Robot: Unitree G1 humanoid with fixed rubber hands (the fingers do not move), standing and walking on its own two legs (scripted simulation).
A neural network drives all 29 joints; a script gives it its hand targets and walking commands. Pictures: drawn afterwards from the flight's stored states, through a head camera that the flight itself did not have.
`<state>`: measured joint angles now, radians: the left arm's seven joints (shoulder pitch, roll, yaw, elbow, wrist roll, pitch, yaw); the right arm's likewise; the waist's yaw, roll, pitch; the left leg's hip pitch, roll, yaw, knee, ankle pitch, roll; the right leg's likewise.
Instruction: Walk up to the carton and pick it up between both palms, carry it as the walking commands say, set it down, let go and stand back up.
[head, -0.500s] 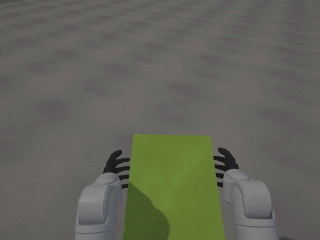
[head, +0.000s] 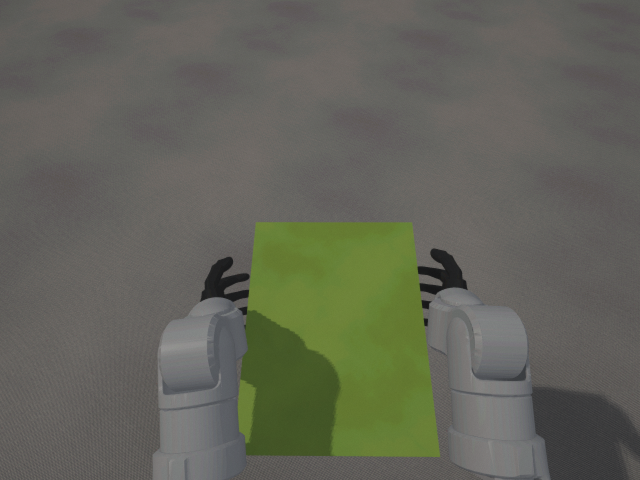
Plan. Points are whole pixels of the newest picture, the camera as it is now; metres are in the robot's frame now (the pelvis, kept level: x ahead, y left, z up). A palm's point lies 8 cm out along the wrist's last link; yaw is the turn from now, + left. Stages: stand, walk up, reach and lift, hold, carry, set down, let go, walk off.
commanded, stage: carry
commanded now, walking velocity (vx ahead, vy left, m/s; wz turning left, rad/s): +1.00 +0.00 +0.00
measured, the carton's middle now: (333, 344) +0.31 +0.01 -0.02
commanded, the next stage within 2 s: none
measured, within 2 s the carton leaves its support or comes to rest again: neither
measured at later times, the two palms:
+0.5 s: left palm (230, 111) +0.73 +0.18 +0.05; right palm (373, 99) +0.76 -0.08 +0.05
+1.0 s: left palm (263, 0) +1.24 +0.16 +0.04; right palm out of the picture +1.24 -0.10 +0.04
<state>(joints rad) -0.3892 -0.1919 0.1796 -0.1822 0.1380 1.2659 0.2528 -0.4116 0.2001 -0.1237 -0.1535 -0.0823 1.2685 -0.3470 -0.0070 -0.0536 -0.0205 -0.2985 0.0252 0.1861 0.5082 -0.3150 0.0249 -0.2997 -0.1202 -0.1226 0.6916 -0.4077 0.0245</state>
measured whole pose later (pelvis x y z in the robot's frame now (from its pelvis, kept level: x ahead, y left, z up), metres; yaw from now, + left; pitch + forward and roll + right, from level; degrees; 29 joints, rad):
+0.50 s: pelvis +0.43 +0.01 -0.01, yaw +2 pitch +5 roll +1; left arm -0.39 -0.19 0.16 -0.24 0.05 1.26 0.35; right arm -0.40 0.20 -0.13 -0.20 -0.11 1.23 -0.28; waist 0.06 -0.04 0.07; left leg -0.58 0.03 0.16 0.56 -0.20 0.04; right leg 0.05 -0.04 -0.13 0.42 -0.51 0.00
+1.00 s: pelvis +0.93 +0.03 -0.02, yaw +2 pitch +2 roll -5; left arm -0.46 -0.22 0.17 0.00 0.16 1.19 0.27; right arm -0.42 0.19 -0.23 -0.07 -0.10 1.22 -0.31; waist -0.01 0.07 0.03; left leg -0.24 0.06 -0.05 1.29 -0.45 0.02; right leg -0.48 -0.02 -0.25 0.65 -0.21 -0.06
